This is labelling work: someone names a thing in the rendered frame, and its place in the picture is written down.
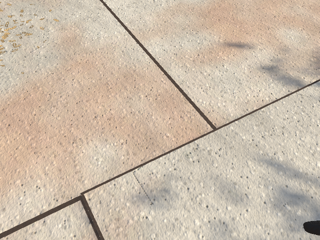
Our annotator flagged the right robot hand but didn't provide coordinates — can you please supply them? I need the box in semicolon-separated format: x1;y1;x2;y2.
303;220;320;236

